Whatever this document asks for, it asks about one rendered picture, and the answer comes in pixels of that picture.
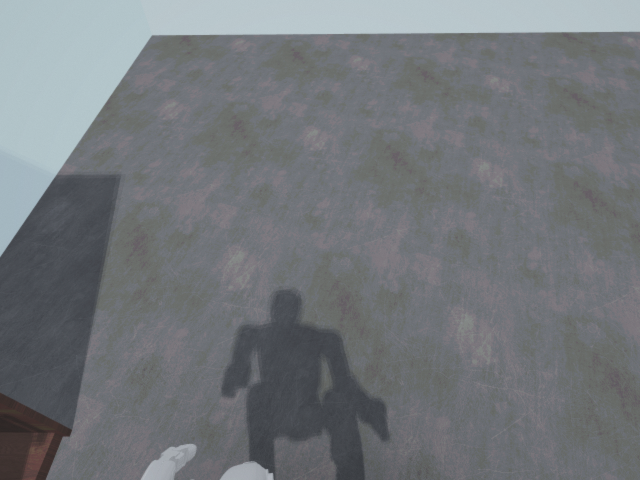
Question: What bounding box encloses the robot left hand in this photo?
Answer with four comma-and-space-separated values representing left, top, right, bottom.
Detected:
141, 444, 197, 480

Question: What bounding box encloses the wardrobe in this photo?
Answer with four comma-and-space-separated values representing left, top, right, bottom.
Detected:
0, 393, 72, 480

